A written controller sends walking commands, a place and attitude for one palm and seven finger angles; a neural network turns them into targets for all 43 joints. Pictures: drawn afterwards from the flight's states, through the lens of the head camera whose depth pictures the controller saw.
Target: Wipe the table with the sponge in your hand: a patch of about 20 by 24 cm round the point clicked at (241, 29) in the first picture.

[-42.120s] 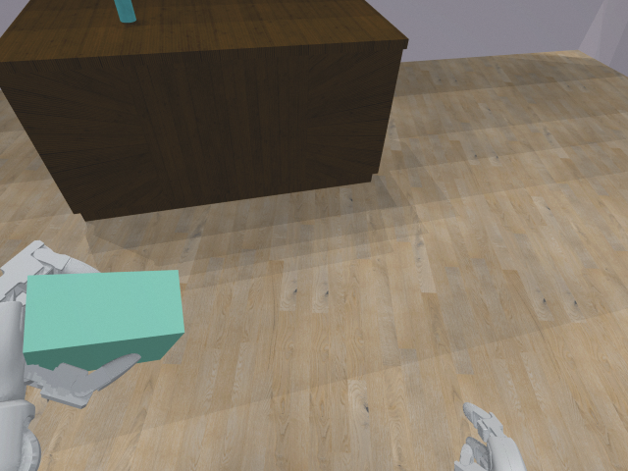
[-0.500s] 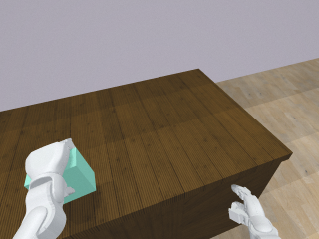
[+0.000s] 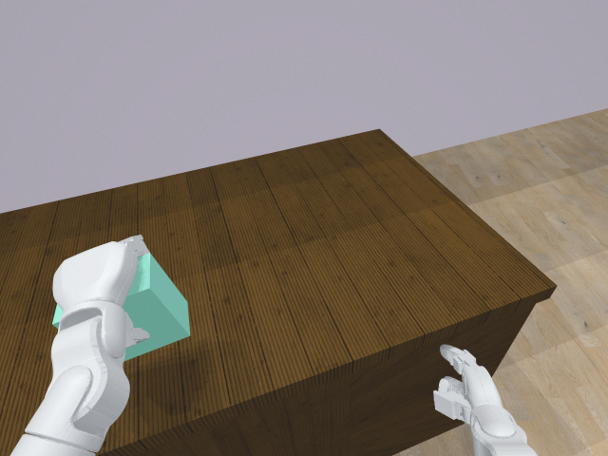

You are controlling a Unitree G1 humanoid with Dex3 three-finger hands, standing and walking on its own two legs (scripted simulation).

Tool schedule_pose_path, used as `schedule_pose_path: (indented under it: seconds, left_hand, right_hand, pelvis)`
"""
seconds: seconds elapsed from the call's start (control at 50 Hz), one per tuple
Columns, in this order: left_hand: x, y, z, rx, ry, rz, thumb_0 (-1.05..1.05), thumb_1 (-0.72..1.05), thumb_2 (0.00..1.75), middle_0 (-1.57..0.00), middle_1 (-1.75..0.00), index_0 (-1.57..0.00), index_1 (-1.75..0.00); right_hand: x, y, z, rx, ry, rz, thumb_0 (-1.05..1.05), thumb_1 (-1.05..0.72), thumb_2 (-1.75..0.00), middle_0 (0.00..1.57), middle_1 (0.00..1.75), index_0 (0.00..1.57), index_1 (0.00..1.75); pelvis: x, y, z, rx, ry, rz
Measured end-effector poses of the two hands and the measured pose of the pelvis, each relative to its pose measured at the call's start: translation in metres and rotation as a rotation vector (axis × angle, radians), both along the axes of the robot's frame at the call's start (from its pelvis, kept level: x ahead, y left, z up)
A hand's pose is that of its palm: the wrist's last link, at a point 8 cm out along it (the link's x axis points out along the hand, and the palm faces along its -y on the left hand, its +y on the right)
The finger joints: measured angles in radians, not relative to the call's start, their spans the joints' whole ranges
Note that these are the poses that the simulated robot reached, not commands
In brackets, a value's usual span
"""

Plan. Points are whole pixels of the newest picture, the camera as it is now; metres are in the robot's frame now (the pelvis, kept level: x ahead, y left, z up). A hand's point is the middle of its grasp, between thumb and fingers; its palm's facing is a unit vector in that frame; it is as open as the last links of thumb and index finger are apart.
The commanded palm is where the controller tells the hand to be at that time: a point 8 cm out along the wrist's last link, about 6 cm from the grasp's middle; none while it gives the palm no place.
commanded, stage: lift the sponge slowly off the table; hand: left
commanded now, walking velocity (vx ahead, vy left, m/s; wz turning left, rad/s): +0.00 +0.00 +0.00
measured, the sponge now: (136, 319) +0.25 +0.28 +0.07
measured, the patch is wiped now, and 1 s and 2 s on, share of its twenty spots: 1.00 1.00 1.00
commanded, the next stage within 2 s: bring the sponge back beside the body in 0.48 s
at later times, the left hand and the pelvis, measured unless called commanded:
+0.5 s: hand (113, 277) +0.26 +0.29 +0.14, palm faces +0.16 -0.13 -0.98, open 10.3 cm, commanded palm +0.21 +0.29 +0.21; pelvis +0.00 +0.00 +0.00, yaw +0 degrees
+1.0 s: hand (111, 298) +0.23 +0.28 +0.13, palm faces +0.17 -0.17 -0.97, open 10.3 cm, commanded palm +0.19 +0.28 +0.20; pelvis -0.01 +0.00 +0.00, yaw +0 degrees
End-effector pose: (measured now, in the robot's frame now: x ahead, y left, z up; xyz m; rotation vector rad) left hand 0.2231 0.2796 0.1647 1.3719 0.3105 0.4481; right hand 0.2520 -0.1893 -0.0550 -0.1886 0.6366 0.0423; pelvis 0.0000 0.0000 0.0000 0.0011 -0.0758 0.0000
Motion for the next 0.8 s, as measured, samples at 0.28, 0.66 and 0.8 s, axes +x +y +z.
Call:
schedule_pose_path:
  seconds: [0.28, 0.66, 0.8]
  left_hand:
    - [0.002, 0.006, 0.015, 0.006, -0.016, 0.012, -0.01, -0.51, 1.03, -0.7, -1.32, -0.72, -1.32]
    - [-0.005, 0.007, 0.018, -0.03, -0.021, -0.004, -0.01, -0.51, 1.03, -0.7, -1.32, -0.73, -1.32]
    - [-0.017, 0.005, 0.018, -0.026, -0.042, -0.02, -0.01, -0.51, 1.03, -0.7, -1.32, -0.73, -1.32]
  right_hand:
    - [0.002, -0.003, 0.001, -0.018, -0.01, 0.006, 0.02, -0.91, -0.89, 0.2, 0.3, 0.22, 0.31]
    - [0.001, -0.002, 0.001, -0.012, -0.01, 0.0, 0.02, -0.91, -0.89, 0.2, 0.3, 0.21, 0.31]
    - [0.0, 0.0, 0.001, -0.02, -0.009, 0.002, 0.02, -0.91, -0.89, 0.2, 0.3, 0.2, 0.3]
  pelvis:
    - [-0.001, -0.001, -0.001, -0.001, 0.002, 0.006]
    - [0.0, 0.004, -0.001, -0.001, 0.01, -0.001]
    - [-0.002, 0.005, -0.001, -0.002, -0.002, 0.0]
